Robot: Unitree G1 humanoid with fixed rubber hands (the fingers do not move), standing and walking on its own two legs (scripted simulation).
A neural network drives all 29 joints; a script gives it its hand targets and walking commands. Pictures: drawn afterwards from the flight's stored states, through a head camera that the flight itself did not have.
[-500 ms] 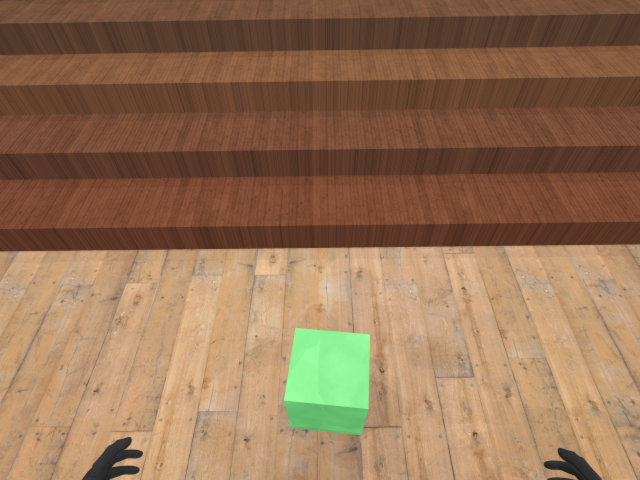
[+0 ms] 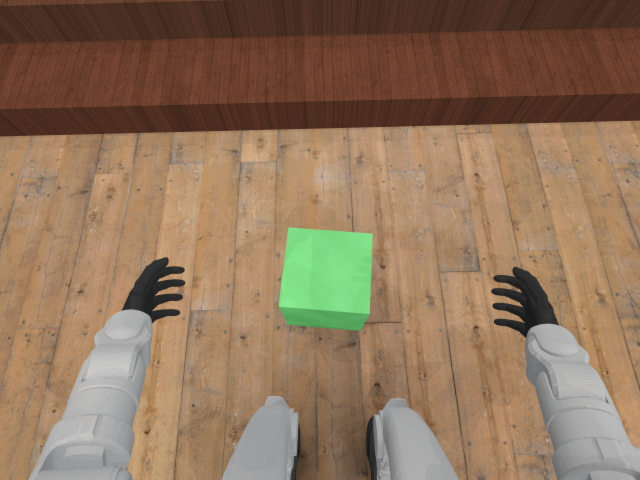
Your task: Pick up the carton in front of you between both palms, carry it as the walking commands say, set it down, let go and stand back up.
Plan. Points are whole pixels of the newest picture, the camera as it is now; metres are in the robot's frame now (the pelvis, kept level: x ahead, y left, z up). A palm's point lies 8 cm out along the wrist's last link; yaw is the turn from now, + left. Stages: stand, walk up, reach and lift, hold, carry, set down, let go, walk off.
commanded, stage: reach and lift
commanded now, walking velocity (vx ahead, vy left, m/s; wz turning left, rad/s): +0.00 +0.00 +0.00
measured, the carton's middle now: (326, 282) +0.49 +0.01 -0.59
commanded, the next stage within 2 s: none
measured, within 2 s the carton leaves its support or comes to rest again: neither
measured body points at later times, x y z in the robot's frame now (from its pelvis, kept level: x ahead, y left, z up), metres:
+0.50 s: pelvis -0.07 +0.01 -0.06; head +0.26 +0.02 +0.25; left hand +0.51 +0.21 -0.15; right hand +0.48 -0.19 -0.15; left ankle +0.02 +0.12 -0.68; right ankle +0.02 -0.13 -0.68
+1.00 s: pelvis -0.04 +0.00 -0.18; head +0.32 +0.01 +0.08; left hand +0.51 +0.20 -0.35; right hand +0.49 -0.18 -0.35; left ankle +0.02 +0.13 -0.68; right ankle +0.02 -0.13 -0.68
